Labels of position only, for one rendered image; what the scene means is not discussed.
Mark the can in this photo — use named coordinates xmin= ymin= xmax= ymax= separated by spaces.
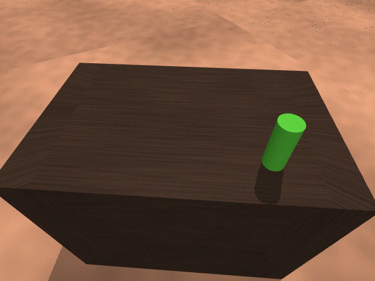
xmin=261 ymin=114 xmax=306 ymax=172

